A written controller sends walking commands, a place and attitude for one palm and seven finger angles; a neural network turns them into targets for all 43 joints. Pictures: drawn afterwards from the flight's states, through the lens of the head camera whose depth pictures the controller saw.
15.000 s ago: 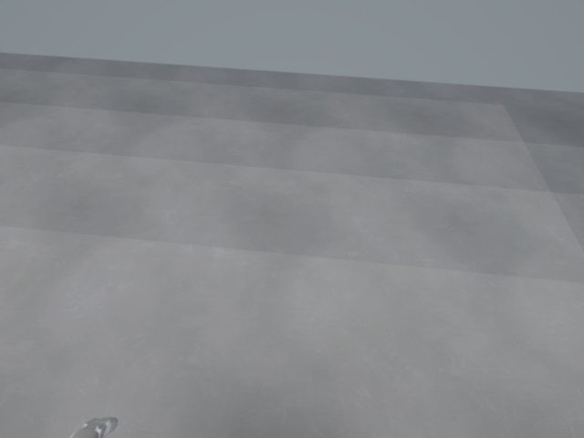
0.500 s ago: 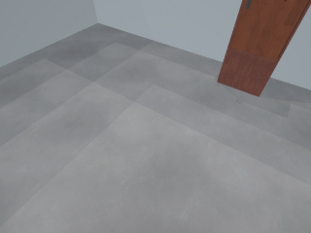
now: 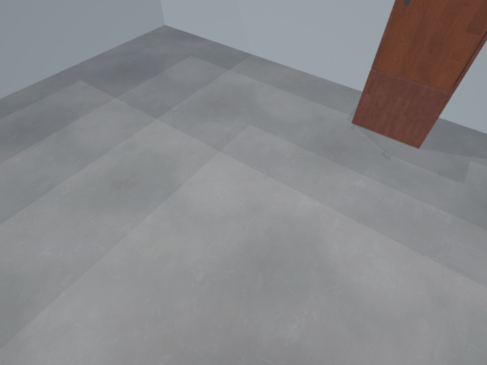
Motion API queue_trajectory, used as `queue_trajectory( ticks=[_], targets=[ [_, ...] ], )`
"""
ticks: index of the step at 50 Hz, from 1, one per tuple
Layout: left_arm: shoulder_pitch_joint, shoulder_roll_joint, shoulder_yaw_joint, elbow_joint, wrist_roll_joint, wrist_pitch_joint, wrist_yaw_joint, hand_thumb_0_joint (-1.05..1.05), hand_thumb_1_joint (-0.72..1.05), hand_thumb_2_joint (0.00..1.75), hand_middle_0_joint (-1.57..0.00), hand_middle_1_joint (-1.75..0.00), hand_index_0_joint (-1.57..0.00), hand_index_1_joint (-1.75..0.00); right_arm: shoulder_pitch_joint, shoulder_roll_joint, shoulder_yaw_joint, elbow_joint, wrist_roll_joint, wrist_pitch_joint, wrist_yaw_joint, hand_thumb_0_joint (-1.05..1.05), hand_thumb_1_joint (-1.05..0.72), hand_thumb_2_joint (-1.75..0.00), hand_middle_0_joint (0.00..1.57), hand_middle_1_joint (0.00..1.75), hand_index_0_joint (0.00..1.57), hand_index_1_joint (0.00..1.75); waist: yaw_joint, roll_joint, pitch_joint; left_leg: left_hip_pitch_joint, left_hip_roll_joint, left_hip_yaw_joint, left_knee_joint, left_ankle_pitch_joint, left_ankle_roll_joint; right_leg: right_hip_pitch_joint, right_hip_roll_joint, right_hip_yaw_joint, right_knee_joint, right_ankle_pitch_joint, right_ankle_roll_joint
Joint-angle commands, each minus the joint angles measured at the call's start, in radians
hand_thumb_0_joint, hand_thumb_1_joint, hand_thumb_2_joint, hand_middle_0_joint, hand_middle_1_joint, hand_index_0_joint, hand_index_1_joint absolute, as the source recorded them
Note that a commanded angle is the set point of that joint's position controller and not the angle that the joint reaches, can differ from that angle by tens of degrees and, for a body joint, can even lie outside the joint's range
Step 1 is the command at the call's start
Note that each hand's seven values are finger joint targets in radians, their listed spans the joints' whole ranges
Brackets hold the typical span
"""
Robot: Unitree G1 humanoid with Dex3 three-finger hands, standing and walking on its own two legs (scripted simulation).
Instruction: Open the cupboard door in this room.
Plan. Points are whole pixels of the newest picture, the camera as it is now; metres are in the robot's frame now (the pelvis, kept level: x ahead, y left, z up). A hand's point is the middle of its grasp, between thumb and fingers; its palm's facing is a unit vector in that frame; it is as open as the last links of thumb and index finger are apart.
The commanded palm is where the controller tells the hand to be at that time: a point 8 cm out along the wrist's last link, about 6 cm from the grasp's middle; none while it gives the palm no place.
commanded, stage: stand and wait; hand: left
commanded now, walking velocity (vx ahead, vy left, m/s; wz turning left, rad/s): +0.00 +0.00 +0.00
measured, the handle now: out of the picture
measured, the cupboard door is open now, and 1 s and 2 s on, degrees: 0 0 0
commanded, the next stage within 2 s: turn or walk to find it in 0.02 s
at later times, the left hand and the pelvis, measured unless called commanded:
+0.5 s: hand out of the picture +0.04 +0.19 -0.18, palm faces +0.09 -0.97 -0.23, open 7.4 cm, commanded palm none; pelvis +0.01 +0.00 -0.01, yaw +4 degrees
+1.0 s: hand out of the picture +0.04 +0.21 -0.16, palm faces +0.06 -0.96 -0.29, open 7.4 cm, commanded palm none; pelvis +0.01 -0.02 +0.01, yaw +3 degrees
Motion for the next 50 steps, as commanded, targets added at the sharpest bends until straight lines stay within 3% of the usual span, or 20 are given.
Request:
queue_trajectory(
  ticks=[1,7,11,13,15,17,18,19,21,23,24,25,26,28,31,50],
  targets=[
    [0.037,0.124,0.022,-0.031,-0.004,-0.019,0.008,0.0,0.9,0.9,-0.2,-0.3,-0.2,-0.3,0.045,-0.117,-0.022,-0.032,-0.001,-0.021,-0.005,0.0,-0.9,-0.9,0.2,0.3,0.2,0.3,-0.009,-0.017,0.023,-0.019,0.089,-0.087,-0.119,0.046,0.023,0.0,-0.084,0.105,-0.134,-0.023,-0.015],
    [0.027,0.135,0.04,-0.062,-0.007,0.001,0.013,0.0,0.9,0.9,-0.2,-0.3,-0.2,-0.3,0.026,-0.107,-0.024,-0.063,-0.006,-0.001,0.003,0.0,-0.9,-0.9,0.2,0.3,0.2,0.3,0.003,-0.013,0.03,-0.129,0.076,-0.089,-0.049,0.042,0.016,0.02,-0.118,0.087,-0.097,-0.068,-0.016],
    [-0.014,0.175,0.062,-0.105,-0.002,0.008,0.013,0.0,0.9,0.9,-0.2,-0.3,-0.2,-0.3,0.035,-0.112,-0.039,-0.095,-0.009,0.009,0.007,0.0,-0.9,-0.9,0.2,0.3,0.2,0.3,-0.007,-0.082,-0.01,-0.142,0.057,-0.043,0.088,0.033,0.006,0.001,-0.21,0.108,-0.108,-0.079,-0.065],
    [-0.039,0.17,0.061,-0.119,-0.001,0.008,0.012,0.0,0.9,0.9,-0.2,-0.3,-0.2,-0.3,0.045,-0.107,-0.04,-0.098,-0.011,0.009,0.006,0.0,-0.9,-0.9,0.2,0.3,0.2,0.3,-0.016,-0.088,-0.03,-0.089,0.058,-0.044,0.111,0.034,0.005,-0.046,-0.217,0.106,-0.096,-0.079,-0.076],
    [-0.07,0.149,0.056,-0.125,-0.002,0.012,0.011,0.0,0.9,0.9,-0.2,-0.3,-0.2,-0.3,0.061,-0.117,-0.037,-0.095,-0.012,0.003,0.008,0.0,-0.9,-0.9,0.2,0.3,0.2,0.3,-0.026,0.016,-0.023,-0.088,0.092,-0.13,0.015,0.083,0.021,-0.056,-0.136,0.042,-0.007,-0.093,-0.036],
    [-0.044,0.11,0.045,-0.12,-0.006,0.012,0.01,0.0,0.9,0.9,-0.2,-0.3,-0.2,-0.3,0.036,-0.162,-0.038,-0.1,-0.013,-0.009,0.002,0.0,-0.9,-0.9,0.2,0.3,0.2,0.3,-0.008,0.162,-0.028,-0.109,0.177,-0.316,-0.151,0.12,0.078,-0.017,-0.024,-0.007,0.126,-0.073,0.019],
    [-0.029,0.097,0.037,-0.112,-0.004,0.011,0.009,0.0,0.9,0.9,-0.2,-0.3,-0.2,-0.3,0.021,-0.181,-0.042,-0.104,-0.009,-0.015,-0.006,0.0,-0.9,-0.9,0.2,0.3,0.2,0.3,0.001,0.192,-0.04,-0.073,0.204,-0.361,-0.177,0.167,0.11,-0.028,-0.008,0.008,0.155,-0.093,0.022],
    [-0.02,0.097,0.033,-0.104,-0.003,0.009,0.01,0.0,0.9,0.9,-0.2,-0.3,-0.2,-0.3,0.014,-0.18,-0.043,-0.102,-0.007,-0.019,-0.01,0.0,-0.9,-0.9,0.2,0.3,0.2,0.3,0.003,0.18,-0.054,-0.04,0.212,-0.36,-0.174,0.226,0.131,-0.035,-0.01,0.031,0.168,-0.123,0.02],
    [-0.007,0.1,0.028,-0.088,-0.005,0.003,0.008,0.0,0.9,0.9,-0.2,-0.3,-0.2,-0.3,0.007,-0.173,-0.04,-0.092,-0.007,-0.025,-0.016,0.0,-0.9,-0.9,0.2,0.3,0.2,0.3,0.012,0.153,-0.078,0.006,0.201,-0.324,-0.141,0.317,0.14,-0.022,-0.013,0.065,0.127,-0.132,0.019],
    [0.027,0.121,0.025,-0.062,-0.005,-0.008,0.008,0.0,0.9,0.9,-0.2,-0.3,-0.2,-0.3,-0.02,-0.164,-0.035,-0.087,-0.001,-0.028,-0.015,0.0,-0.9,-0.9,0.2,0.3,0.2,0.3,0.027,0.109,-0.087,-0.021,0.14,-0.236,-0.078,0.323,0.094,0.081,-0.039,0.083,-0.029,0.034,0.015],
    [0.025,0.145,0.026,-0.055,-0.003,-0.014,0.009,0.0,0.9,0.9,-0.2,-0.3,-0.2,-0.3,-0.017,-0.153,-0.035,-0.085,0.001,-0.028,-0.011,0.0,-0.9,-0.9,0.2,0.3,0.2,0.3,0.014,0.046,-0.084,-0.04,0.102,-0.19,-0.051,0.269,0.057,0.112,-0.074,0.111,-0.061,0.115,0.001],
    [0.005,0.155,0.031,-0.055,-0.004,-0.019,0.008,0.0,0.9,0.9,-0.2,-0.3,-0.2,-0.3,-0.007,-0.134,-0.032,-0.083,0.0,-0.022,-0.009,0.0,-0.9,-0.9,0.2,0.3,0.2,0.3,0.001,-0.074,-0.071,-0.051,0.07,-0.135,-0.021,0.214,0.024,0.112,-0.109,0.143,-0.081,0.168,-0.019],
    [-0.014,0.165,0.03,-0.059,-0.007,-0.022,0.007,0.0,0.9,0.9,-0.2,-0.3,-0.2,-0.3,-0.004,-0.127,-0.028,-0.079,-0.001,-0.017,-0.009,0.0,-0.9,-0.9,0.2,0.3,0.2,0.3,-0.009,-0.126,-0.045,-0.042,0.049,-0.096,-0.016,0.155,0.007,0.083,-0.148,0.166,-0.11,0.175,-0.042],
    [-0.046,0.183,0.032,-0.067,-0.009,-0.024,0.004,0.0,0.9,0.9,-0.2,-0.3,-0.2,-0.3,0.008,-0.135,-0.025,-0.064,-0.005,-0.015,-0.006,0.0,-0.9,-0.9,0.2,0.3,0.2,0.3,-0.023,-0.101,-0.029,0.001,0.053,-0.087,-0.044,0.147,0.0,0.048,-0.151,0.162,-0.117,0.162,-0.055],
    [-0.045,0.193,0.03,-0.064,-0.009,-0.026,0.004,0.0,0.9,0.9,-0.2,-0.3,-0.2,-0.3,-0.023,-0.171,-0.023,-0.053,-0.001,-0.021,-0.004,0.0,-0.9,-0.9,0.2,0.3,0.2,0.3,-0.011,-0.041,-0.018,0.03,0.076,-0.116,-0.073,0.202,0.011,0.049,-0.102,0.128,-0.123,0.117,-0.029],
    [-0.143,0.335,0.047,-0.068,-0.01,-0.033,-0.012,0.0,0.9,0.9,-0.2,-0.3,-0.2,-0.3,-0.149,-0.333,-0.022,-0.062,-0.003,-0.029,-0.001,0.0,-0.9,-0.9,0.2,0.3,0.2,0.3,-0.003,-0.006,-0.024,0.086,0.101,-0.118,-0.132,0.173,0.012,0.105,-0.092,0.154,-0.207,0.086,-0.038]
  ],
)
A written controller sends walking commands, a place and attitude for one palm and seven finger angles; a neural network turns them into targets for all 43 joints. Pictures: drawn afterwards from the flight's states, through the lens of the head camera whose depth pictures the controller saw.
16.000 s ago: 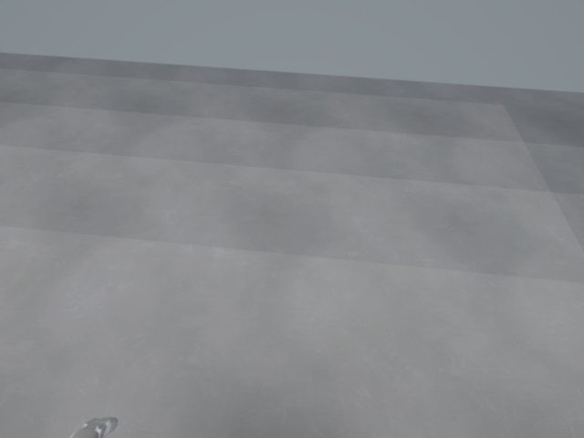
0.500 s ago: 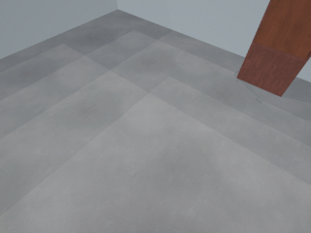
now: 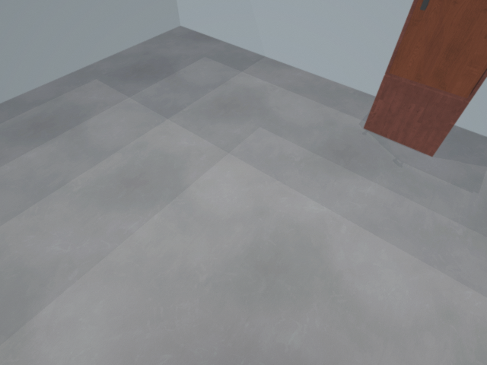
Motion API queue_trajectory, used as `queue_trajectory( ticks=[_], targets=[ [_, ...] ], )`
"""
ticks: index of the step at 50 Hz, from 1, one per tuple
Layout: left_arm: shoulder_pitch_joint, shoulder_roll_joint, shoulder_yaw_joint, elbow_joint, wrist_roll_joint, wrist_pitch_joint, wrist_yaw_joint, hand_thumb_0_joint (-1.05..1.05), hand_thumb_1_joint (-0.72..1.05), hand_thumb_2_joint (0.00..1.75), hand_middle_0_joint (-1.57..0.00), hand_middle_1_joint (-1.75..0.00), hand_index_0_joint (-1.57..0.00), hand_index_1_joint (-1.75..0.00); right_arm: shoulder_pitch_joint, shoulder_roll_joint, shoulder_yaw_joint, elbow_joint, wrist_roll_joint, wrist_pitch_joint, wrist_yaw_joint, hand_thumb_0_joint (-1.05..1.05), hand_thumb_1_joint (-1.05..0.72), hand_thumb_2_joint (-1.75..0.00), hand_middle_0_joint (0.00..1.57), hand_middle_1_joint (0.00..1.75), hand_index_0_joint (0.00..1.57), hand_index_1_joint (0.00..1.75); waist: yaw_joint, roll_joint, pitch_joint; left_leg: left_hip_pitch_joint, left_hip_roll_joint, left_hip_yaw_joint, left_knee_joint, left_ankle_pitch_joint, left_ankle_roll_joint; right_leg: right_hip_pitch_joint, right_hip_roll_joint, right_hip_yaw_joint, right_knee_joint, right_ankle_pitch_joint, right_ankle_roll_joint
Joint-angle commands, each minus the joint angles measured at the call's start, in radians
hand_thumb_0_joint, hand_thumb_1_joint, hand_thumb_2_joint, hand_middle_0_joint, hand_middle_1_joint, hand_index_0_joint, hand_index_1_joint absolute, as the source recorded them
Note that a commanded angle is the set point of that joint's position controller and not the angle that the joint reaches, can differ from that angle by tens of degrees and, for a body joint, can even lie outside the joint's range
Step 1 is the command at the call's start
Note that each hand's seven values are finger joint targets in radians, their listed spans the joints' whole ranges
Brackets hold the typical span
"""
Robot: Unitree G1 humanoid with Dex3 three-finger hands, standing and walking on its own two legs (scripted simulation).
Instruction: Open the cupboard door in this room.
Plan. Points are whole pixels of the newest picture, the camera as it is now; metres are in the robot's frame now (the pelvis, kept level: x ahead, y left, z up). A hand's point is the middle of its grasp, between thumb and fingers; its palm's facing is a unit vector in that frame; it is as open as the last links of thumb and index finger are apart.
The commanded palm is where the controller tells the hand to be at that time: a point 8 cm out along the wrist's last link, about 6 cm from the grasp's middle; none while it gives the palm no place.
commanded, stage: stand and wait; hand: left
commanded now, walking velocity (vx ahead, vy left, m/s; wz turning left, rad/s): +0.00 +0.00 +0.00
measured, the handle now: out of the picture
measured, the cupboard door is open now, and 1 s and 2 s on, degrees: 0 0 0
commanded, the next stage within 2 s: turn or walk to find it in 0.12 s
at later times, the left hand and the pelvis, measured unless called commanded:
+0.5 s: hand out of the picture +0.08 +0.25 -0.16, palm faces -0.01 -0.95 -0.32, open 7.4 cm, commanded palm none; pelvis +0.00 +0.01 +0.00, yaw +1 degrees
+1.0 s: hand out of the picture +0.07 +0.26 -0.16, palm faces +0.02 -0.94 -0.33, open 7.4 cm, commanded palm none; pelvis +0.00 +0.01 +0.00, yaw +2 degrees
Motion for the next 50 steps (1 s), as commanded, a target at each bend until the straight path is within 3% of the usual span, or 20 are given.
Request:
queue_trajectory(
  ticks=[1,7,11,17,30,37,42,50],
  targets=[
    [-0.047,0.221,0.042,-0.064,-0.006,-0.02,0.013,0.0,0.9,0.9,-0.2,-0.3,-0.2,-0.3,-0.046,-0.189,-0.028,-0.065,-0.003,-0.023,-0.006,0.0,-0.9,-0.9,0.2,0.3,0.2,0.3,-0.004,-0.009,-0.037,0.006,0.089,-0.06,-0.06,0.135,0.041,-0.018,-0.151,0.135,-0.121,0.079,-0.004],
    [-0.089,0.259,0.04,-0.074,-0.006,-0.016,0.007,0.0,0.9,0.9,-0.2,-0.3,-0.2,-0.3,-0.071,-0.232,-0.023,-0.076,-0.004,-0.023,-0.002,0.0,-0.9,-0.9,0.2,0.3,0.2,0.3,-0.004,-0.005,-0.056,0.009,0.095,-0.069,-0.069,0.154,0.041,0.003,-0.151,0.136,-0.119,0.095,0.0],
    [-0.074,0.21,0.031,-0.084,-0.008,0.006,0.016,0.0,0.9,0.9,-0.2,-0.3,-0.2,-0.3,-0.048,-0.178,-0.012,-0.088,-0.007,-0.007,0.004,0.0,-0.9,-0.9,0.2,0.3,0.2,0.3,0.0,0.0,-0.079,-0.04,0.095,-0.073,-0.025,0.215,0.033,0.028,-0.161,0.098,-0.048,0.144,0.016],
    [-0.098,0.242,0.03,-0.099,-0.007,-0.001,0.015,0.0,0.9,0.9,-0.2,-0.3,-0.2,-0.3,-0.048,-0.211,-0.017,-0.093,-0.005,-0.01,0.004,0.0,-0.9,-0.9,0.2,0.3,0.2,0.3,-0.004,-0.023,-0.103,-0.014,0.096,-0.087,-0.019,0.24,0.038,0.024,-0.159,0.099,-0.04,0.164,0.011],
    [-0.098,0.256,0.033,-0.083,-0.006,-0.013,0.013,0.0,0.9,0.9,-0.2,-0.3,-0.2,-0.3,-0.073,-0.231,-0.026,-0.08,0.001,-0.024,-0.001,0.0,-0.9,-0.9,0.2,0.3,0.2,0.3,-0.004,-0.018,-0.077,0.02,0.096,-0.087,-0.063,0.19,0.046,0.018,-0.15,0.107,-0.096,0.114,0.009],
    [-0.104,0.268,0.035,-0.077,-0.007,-0.012,0.01,0.0,0.9,0.9,-0.2,-0.3,-0.2,-0.3,-0.081,-0.245,-0.026,-0.08,0.0,-0.026,-0.002,0.0,-0.9,-0.9,0.2,0.3,0.2,0.3,-0.006,-0.003,-0.085,0.028,0.098,-0.085,-0.065,0.221,0.046,0.035,-0.154,0.1,-0.093,0.152,0.01],
    [-0.065,0.205,0.028,-0.079,-0.007,0.016,0.019,0.0,0.9,0.9,-0.2,-0.3,-0.2,-0.3,-0.045,-0.183,-0.013,-0.09,-0.005,-0.004,0.002,0.0,-0.9,-0.9,0.2,0.3,0.2,0.3,0.001,0.013,-0.088,-0.047,0.098,-0.106,-0.024,0.245,0.043,0.035,-0.155,0.071,-0.016,0.13,0.026],
    [-0.092,0.26,0.035,-0.089,-0.006,-0.001,0.014,0.0,0.9,0.9,-0.2,-0.3,-0.2,-0.3,-0.063,-0.238,-0.026,-0.095,0.0,-0.014,0.0,0.0,-0.9,-0.9,0.2,0.3,0.2,0.3,-0.002,-0.02,-0.103,-0.01,0.092,-0.107,-0.01,0.26,0.05,0.033,-0.159,0.082,-0.038,0.155,0.011]
  ],
)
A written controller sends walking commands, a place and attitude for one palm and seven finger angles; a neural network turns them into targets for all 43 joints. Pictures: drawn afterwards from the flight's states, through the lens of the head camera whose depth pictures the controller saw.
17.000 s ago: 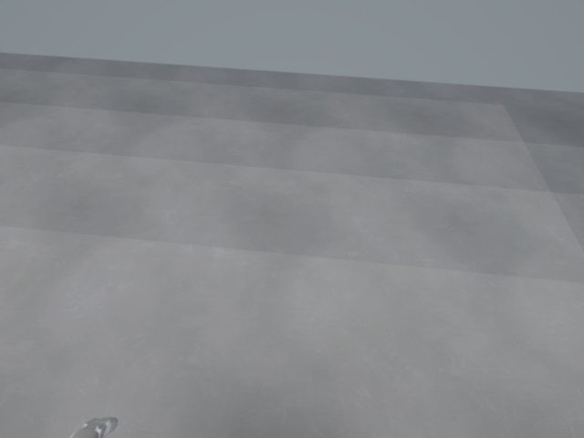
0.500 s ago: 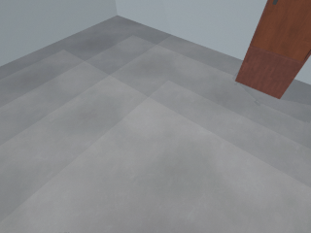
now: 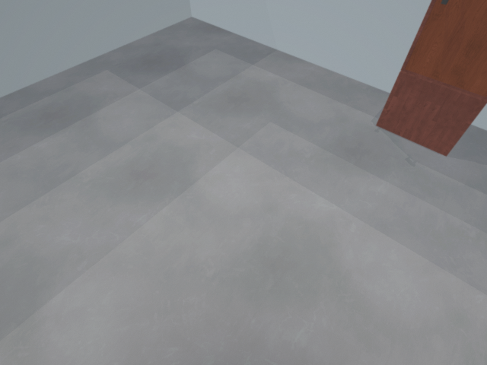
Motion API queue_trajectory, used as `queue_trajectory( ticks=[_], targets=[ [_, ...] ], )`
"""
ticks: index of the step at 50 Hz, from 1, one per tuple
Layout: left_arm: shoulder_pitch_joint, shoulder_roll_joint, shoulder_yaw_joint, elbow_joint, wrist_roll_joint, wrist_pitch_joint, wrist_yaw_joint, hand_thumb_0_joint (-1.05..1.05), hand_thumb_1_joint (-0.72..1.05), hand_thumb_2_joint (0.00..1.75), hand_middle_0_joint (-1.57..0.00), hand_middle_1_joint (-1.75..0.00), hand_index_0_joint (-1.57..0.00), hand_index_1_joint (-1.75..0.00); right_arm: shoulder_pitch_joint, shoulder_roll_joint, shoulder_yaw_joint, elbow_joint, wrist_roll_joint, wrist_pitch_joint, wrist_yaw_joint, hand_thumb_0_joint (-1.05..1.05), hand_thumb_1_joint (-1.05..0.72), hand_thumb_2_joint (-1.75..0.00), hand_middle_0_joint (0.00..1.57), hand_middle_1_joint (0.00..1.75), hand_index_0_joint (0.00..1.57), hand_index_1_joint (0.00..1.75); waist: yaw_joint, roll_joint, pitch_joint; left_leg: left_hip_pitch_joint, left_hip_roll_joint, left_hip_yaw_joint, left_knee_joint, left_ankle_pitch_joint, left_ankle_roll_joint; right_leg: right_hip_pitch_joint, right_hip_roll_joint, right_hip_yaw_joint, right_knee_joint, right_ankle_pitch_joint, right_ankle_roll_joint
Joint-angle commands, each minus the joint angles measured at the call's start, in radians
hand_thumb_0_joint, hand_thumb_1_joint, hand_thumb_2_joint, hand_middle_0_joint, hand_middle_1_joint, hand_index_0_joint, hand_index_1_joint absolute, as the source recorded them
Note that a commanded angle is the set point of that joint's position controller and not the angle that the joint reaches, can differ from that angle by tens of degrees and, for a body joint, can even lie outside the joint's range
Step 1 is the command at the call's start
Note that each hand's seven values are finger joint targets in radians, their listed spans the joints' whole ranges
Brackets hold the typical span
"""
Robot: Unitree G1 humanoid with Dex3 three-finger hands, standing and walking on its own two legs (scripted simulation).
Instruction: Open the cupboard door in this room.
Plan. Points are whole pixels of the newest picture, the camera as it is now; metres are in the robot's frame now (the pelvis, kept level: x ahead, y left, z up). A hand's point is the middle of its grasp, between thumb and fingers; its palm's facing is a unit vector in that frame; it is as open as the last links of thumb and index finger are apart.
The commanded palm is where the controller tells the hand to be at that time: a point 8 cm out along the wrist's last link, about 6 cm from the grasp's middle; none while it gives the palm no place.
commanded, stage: stand and wait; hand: left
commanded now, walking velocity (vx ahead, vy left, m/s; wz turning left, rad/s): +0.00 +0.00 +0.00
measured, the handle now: out of the picture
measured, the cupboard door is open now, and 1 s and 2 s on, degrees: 0 0 0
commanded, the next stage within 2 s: none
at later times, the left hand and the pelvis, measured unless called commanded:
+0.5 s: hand out of the picture +0.08 +0.25 -0.15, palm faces -0.04 -0.94 -0.35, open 7.4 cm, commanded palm none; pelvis +0.00 +0.00 +0.00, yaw -1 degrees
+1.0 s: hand out of the picture +0.09 +0.25 -0.15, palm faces -0.06 -0.94 -0.34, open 7.4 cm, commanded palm none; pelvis +0.01 +0.00 +0.01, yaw -2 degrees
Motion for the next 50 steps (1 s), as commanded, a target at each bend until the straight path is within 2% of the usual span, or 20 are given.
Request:
queue_trajectory(
  ticks=[1,8,11,16,20,26,39,46,50],
  targets=[
    [-0.029,0.216,0.045,-0.059,-0.005,-0.028,0.015,0.0,0.9,0.9,-0.2,-0.3,-0.2,-0.3,-0.035,-0.208,-0.044,-0.062,-0.001,-0.03,-0.013,0.0,-0.9,-0.9,0.2,0.3,0.2,0.3,-0.005,-0.008,-0.117,0.023,0.127,-0.088,-0.052,0.273,0.03,0.05,-0.125,0.109,-0.077,0.184,-0.016],
    [-0.041,0.225,0.045,-0.051,-0.004,-0.033,0.012,0.0,0.9,0.9,-0.2,-0.3,-0.2,-0.3,-0.052,-0.212,-0.044,-0.053,-0.001,-0.035,-0.012,0.0,-0.9,-0.9,0.2,0.3,0.2,0.3,-0.005,-0.018,-0.079,0.022,0.125,-0.082,-0.093,0.193,0.028,0.035,-0.119,0.121,-0.126,0.111,-0.015],
    [-0.039,0.227,0.045,-0.05,-0.004,-0.036,0.012,0.0,0.9,0.9,-0.2,-0.3,-0.2,-0.3,-0.049,-0.213,-0.044,-0.051,-0.001,-0.038,-0.013,0.0,-0.9,-0.9,0.2,0.3,0.2,0.3,-0.005,-0.013,-0.103,0.037,0.126,-0.08,-0.092,0.219,0.029,0.054,-0.121,0.124,-0.128,0.142,-0.017],
    [-0.041,0.235,0.043,-0.047,-0.004,-0.037,0.009,0.0,0.9,0.9,-0.2,-0.3,-0.2,-0.3,-0.057,-0.22,-0.041,-0.051,-0.001,-0.039,-0.014,0.0,-0.9,-0.9,0.2,0.3,0.2,0.3,-0.004,-0.018,-0.095,0.048,0.129,-0.071,-0.101,0.221,0.027,0.052,-0.122,0.126,-0.141,0.161,-0.018],
    [-0.038,0.241,0.043,-0.047,-0.004,-0.038,0.009,0.0,0.9,0.9,-0.2,-0.3,-0.2,-0.3,-0.054,-0.227,-0.039,-0.051,0.001,-0.04,-0.015,0.0,-0.9,-0.9,0.2,0.3,0.2,0.3,-0.004,-0.016,-0.115,0.065,0.133,-0.066,-0.099,0.256,0.026,0.074,-0.123,0.124,-0.139,0.21,-0.02],
    [-0.041,0.246,0.042,-0.045,-0.005,-0.036,0.007,0.0,0.9,0.9,-0.2,-0.3,-0.2,-0.3,-0.063,-0.233,-0.036,-0.05,0.0,-0.04,-0.016,0.0,-0.9,-0.9,0.2,0.3,0.2,0.3,-0.002,-0.013,-0.086,0.062,0.132,-0.062,-0.113,0.234,0.025,0.062,-0.122,0.131,-0.152,0.193,-0.019],
    [-0.035,0.243,0.041,-0.047,-0.006,-0.038,0.01,0.0,0.9,0.9,-0.2,-0.3,-0.2,-0.3,-0.046,-0.235,-0.037,-0.044,0.002,-0.045,-0.02,0.0,-0.9,-0.9,0.2,0.3,0.2,0.3,-0.005,-0.01,-0.12,0.089,0.138,-0.053,-0.109,0.3,0.024,0.096,-0.122,0.127,-0.14,0.274,-0.02],
    [-0.032,0.238,0.041,-0.048,-0.006,-0.036,0.011,0.0,0.9,0.9,-0.2,-0.3,-0.2,-0.3,-0.046,-0.232,-0.039,-0.044,0.003,-0.046,-0.021,0.0,-0.9,-0.9,0.2,0.3,0.2,0.3,-0.003,-0.008,-0.097,0.086,0.138,-0.055,-0.117,0.284,0.026,0.079,-0.118,0.129,-0.145,0.243,-0.017],
    [-0.025,0.237,0.042,-0.049,-0.005,-0.038,0.011,0.0,0.9,0.9,-0.2,-0.3,-0.2,-0.3,-0.042,-0.232,-0.041,-0.045,0.003,-0.046,-0.021,0.0,-0.9,-0.9,0.2,0.3,0.2,0.3,-0.004,-0.024,-0.108,0.096,0.14,-0.053,-0.11,0.303,0.027,0.083,-0.119,0.126,-0.143,0.267,-0.018]
  ],
)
